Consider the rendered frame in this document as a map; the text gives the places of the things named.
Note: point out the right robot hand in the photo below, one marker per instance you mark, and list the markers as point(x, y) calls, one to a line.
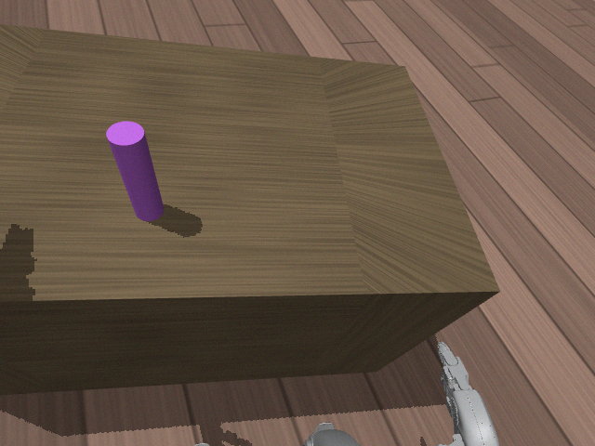
point(473, 425)

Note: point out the can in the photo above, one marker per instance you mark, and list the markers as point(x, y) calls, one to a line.
point(131, 153)

